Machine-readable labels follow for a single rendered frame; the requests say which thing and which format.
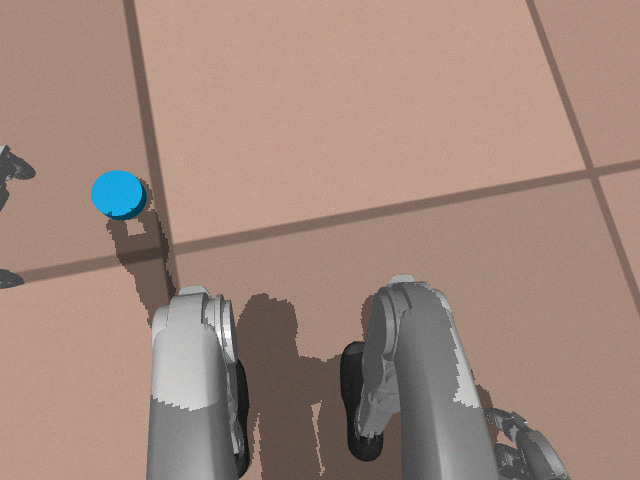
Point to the right robot hand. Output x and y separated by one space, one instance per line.
535 458

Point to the tin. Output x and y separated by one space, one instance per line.
119 195

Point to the left robot hand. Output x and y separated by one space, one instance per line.
11 166

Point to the right robot foot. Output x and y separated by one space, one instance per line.
351 381

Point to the left robot foot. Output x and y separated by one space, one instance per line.
242 458

